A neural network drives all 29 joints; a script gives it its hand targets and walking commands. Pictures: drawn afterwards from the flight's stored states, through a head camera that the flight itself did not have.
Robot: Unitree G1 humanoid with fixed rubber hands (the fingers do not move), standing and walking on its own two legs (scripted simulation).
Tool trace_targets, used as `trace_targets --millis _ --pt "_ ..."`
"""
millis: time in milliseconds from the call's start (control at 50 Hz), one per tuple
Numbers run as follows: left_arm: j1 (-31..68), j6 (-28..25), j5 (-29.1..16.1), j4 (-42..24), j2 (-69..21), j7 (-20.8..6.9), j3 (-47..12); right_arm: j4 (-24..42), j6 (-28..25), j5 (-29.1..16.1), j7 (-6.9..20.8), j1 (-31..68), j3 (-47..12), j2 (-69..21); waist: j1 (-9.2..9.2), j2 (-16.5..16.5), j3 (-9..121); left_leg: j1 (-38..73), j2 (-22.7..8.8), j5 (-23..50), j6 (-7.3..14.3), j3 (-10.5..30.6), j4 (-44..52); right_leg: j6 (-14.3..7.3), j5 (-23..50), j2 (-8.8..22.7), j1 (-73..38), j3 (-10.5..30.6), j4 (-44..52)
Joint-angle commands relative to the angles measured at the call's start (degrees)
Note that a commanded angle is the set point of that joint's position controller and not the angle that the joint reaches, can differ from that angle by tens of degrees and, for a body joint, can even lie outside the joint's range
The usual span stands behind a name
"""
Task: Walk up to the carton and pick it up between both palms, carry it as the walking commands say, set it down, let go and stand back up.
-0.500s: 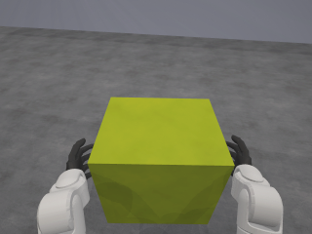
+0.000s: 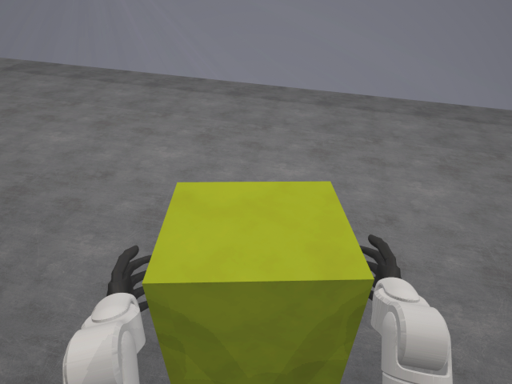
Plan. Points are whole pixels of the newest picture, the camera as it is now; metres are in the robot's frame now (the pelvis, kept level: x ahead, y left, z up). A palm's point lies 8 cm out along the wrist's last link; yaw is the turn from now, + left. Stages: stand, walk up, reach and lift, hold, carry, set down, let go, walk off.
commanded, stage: carry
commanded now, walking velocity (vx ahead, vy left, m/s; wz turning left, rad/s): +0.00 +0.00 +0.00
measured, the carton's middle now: (255, 281) +0.33 +0.00 +0.00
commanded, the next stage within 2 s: none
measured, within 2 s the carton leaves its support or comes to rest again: neither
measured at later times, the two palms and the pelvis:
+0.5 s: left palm (107, 331) +0.21 +0.20 +0.07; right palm (378, 350) +0.18 -0.15 +0.06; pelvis -0.07 +0.05 +0.00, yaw -2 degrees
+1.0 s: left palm out of the picture +0.12 +0.25 +0.06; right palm out of the picture +0.14 -0.11 +0.05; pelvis -0.13 +0.06 +0.01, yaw -1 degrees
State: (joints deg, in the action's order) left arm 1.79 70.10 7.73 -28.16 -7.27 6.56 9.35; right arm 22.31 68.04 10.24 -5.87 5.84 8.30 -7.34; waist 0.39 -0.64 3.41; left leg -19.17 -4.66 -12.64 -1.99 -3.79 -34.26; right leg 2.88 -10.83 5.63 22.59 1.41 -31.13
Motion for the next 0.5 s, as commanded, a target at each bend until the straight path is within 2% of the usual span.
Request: trace_targets --millis 0,20,40,60,80,100,120,140,160,180,200,220,240,260,280,300,320,340,360,380,400,420,440,460,480 --pt "35.07 -1.84 -22.21 -4.33 -44.87 -12.94 -44.36 3.2 -0.99 -20.45 12.73 25.01 -37.23 -44.17 -0.24 6.19 2.95 -1.97 -3.01 -20.02 2.54 6.26 13.68 -3.41 -18.99 -3.97 6.1 -4.3 -0.54" --pt "39.43 -2.44 -23.53 -5.87 -45.8 -13.05 -45.43 -0.19 -1.16 -19.46 12.82 22.72 -35.37 -45.42 -0.02 9.98 6.15 -3.31 -7.96 -20.37 4.02 11.65 19.45 -2.61 -12.44 -5.5 1.92 -7.2 -9.43" --pt "38.54 -2.83 -22.84 -1.56 -46.24 -13.05 -44.36 -1.27 -2.25 -19.26 12.96 23.94 -34.2 -44.65 -0.27 12.9 8.17 -5.27 -10.58 -18.35 4.9 12.01 21.23 -2.63 -9.26 -5.55 -1.19 -7.22 -16.2" --pt "41.45 -3.59 -26.3 -8.41 -50.54 -13.15 -49.47 6.21 -2.97 -21.18 13.24 24.79 -36.48 -47.29 -0.04 15.31 10.82 -5.68 -11.93 -20.11 6.35 14.49 23.51 -2.75 -9.74 -6.67 -1.73 -6.71 -22.41" --pt "40.82 -3.76 -26.8 -8.39 -51.32 -13.14 -49.83 4.98 -3.11 -22.04 13.66 24.07 -37.33 -48.86 -0.25 15.15 13.71 -3.36 -13.05 -19.69 7.47 14.06 22.2 -3.26 -9.86 -6.17 -1.43 -4.94 -24.34" --pt "38.4 -5.6 -19.56 10.44 -42.71 -13.51 -39.58 -11.82 -5.12 -14.73 13.94 21.87 -26.94 -39.16 -0.42 15.3 13.52 -1.42 -12.33 -20.07 7.63 12.5 22.66 -3.78 -11.56 -6.23 2.62 -4.32 -26.92" --pt "39.64 -6.72 -22.95 2.26 -46.93 -13.53 -44.4 -4.13 -5.91 -18.27 14.48 22.68 -31.59 -43.69 -0.76 14.88 15.54 -0.22 -11.67 -17.86 7.14 10.84 21.24 -4.42 -12.01 -5.7 2.06 -3.93 -26.73" --pt "38.54 -7.5 -22.8 3.29 -47.31 -13.68 -44.45 -2.69 -6.93 -18.52 14.58 24.12 -32.35 -43.12 -0.92 14.13 16.13 -0.41 -10.87 -17.74 7.21 9.55 19.67 -4.94 -13.51 -5.08 3.12 -3.42 -24.79" --pt "38.85 -9.39 -19.07 11.15 -43.8 -13.72 -40.05 -11.39 -8.64 -15.57 15.12 24.38 -28.04 -39.67 -0.97 16.66 16.83 3.97 -9.06 -14.02 6.09 7.13 17.68 -5.51 -14.23 -4.8 4.02 -3.64 -20.03" --pt "37.51 -11.85 -15.19 19.64 -40.19 -14.24 -34.75 -16.82 -11.43 -13.14 15.51 28.33 -25.68 -36.16 -1.14 12.74 14.71 2.89 -9.05 -10.22 6.88 6.22 15.86 -5.86 -13.19 -4.31 2.52 -3.74 -13.68" --pt "37.42 -14.78 -16.06 18.22 -42.02 -14.9 -35.47 -14.65 -13.89 -13.04 15.41 29.4 -27.62 -37.39 -1.64 7.22 16.15 6.39 -6.47 -8.3 5.97 3.42 12.68 -6.21 -10.53 -4.81 0.07 -4.98 -2.0" --pt "39.32 -15.77 -21.81 4.41 -50.38 -15.03 -43.9 0.38 -15.26 -18.07 15.12 31.43 -35.55 -43.98 -1.99 6.52 18.26 10.23 -4.63 0.59 4.81 0.45 7.53 -6.13 -5.6 -4.74 -4.3 -5.44 9.04" --pt "38.67 -14.53 -24.6 -1.56 -52.58 -14.76 -46.42 3.5 -13.92 -20.16 13.99 28.2 -38.21 -47.97 -1.83 2.94 20.69 9.9 -4.09 9.52 3.73 0.81 2.03 -6.28 -1.39 -0.11 -9.24 0.68 14.18" --pt "39.94 -13.9 -28.32 -11.24 -55.46 -14.51 -51.64 10.61 -12.64 -22.34 13.52 23.99 -42.42 -51.93 -1.44 -2.21 22.38 4.94 -2.48 5.52 1.81 1.87 1.07 -6.83 6.68 2.68 -14.4 4.11 11.57" --pt "39.94 -13.83 -27.39 -8.55 -54.36 -15.11 -49.95 7.92 -12.4 -21.6 13.69 24.38 -42.19 -51.74 -1.01 -7.08 21.09 -1.24 -1.23 -0.94 1.1 1.56 -0.75 -6.63 15.67 5.9 -18.04 5.35 8.19" --pt "35.82 -13.83 -22.06 4.88 -49.03 -15.43 -43.25 -4.92 -12.46 -17.8 13.93 23.58 -36.92 -48.0 -1.42 -8.25 19.09 -5.54 -0.3 -7.6 0.93 1.46 -2.37 -7.18 14.02 8.55 -18.55 6.61 7.89" --pt "35.93 -14.3 -22.03 2.8 -48.81 -15.42 -43.85 -5.54 -12.79 -17.19 13.65 21.75 -36.13 -47.63 -1.31 -9.02 19.28 -9.58 0.16 -11.37 0.89 1.53 -6.94 -6.57 19.27 9.87 -21.94 6.33 7.41" --pt "39.81 -13.98 -26.61 -9.26 -51.11 -14.45 -47.76 5.96 -11.98 -22.78 13.58 25.56 -41.19 -51.49 -1.32 -10.36 21.03 -5.49 0.97 -5.97 1.26 -0.16 -5.85 -10.09 20.69 10.7 -18.85 4.12 6.35" --pt "30.73 -13.64 -18.42 7.67 -43.75 -14.63 -39.6 -4.6 -12.21 -18.03 14.19 25.11 -37.45 -43.51 -1.13 -12.22 18.26 0.09 1.09 -2.44 2.0 -0.4 -4.57 -10.35 21.09 9.5 -12.29 3.0 5.94" --pt "29.77 -12.72 -20.38 0.23 -45.59 -13.99 -42.39 2.61 -11.2 -21.48 14.1 24.91 -41.37 -45.85 -0.88 -10.85 19.73 2.87 1.99 1.27 2.18 -1.19 -1.76 -9.78 18.21 7.33 -10.59 0.58 4.63" --pt "29.87 -13.79 -17.49 5.36 -41.68 -14.1 -38.08 -0.75 -12.55 -20.49 14.23 28.83 -38.73 -42.62 -0.48 -7.04 19.09 6.48 1.5 5.84 2.21 -0.49 2.2 -8.3 19.69 5.71 -9.03 -1.72 2.27" --pt "26.14 -15.3 -13.09 17.16 -38.2 -14.98 -32.96 -9.73 -14.39 -16.82 15.06 29.42 -35.02 -38.38 -0.49 -4.67 18.05 8.66 0.25 10.82 2.65 0.89 5.98 -7.33 16.89 3.44 -8.65 -2.82 1.15" --pt "27.84 -16.77 -12.49 18.47 -38.46 -15.38 -32.63 -10.18 -15.9 -16.51 15.23 31.97 -35.17 -38.37 -0.64 -3.82 18.22 9.94 -0.8 14.62 2.48 1.44 6.83 -6.55 15.04 3.38 -8.72 -3.02 0.46" --pt "28.08 -16.31 -18.03 5.29 -43.47 -14.48 -37.81 3.59 -15.77 -22.17 14.28 31.73 -40.79 -42.67 -0.87 -1.55 19.31 9.4 -2.97 19.33 2.71 3.67 6.65 -5.56 14.72 2.61 -10.42 -2.71 -0.04" --pt "27.36 -15.83 -15.3 11.65 -41.98 -14.81 -36.77 -5.3 -15.1 -18.26 14.75 27.03 -37.96 -41.01 -1.04 1.04 21.26 9.01 -4.78 27.11 3.12 5.19 6.12 -5.14 15.14 2.39 -12.03 -2.54 -2.14"
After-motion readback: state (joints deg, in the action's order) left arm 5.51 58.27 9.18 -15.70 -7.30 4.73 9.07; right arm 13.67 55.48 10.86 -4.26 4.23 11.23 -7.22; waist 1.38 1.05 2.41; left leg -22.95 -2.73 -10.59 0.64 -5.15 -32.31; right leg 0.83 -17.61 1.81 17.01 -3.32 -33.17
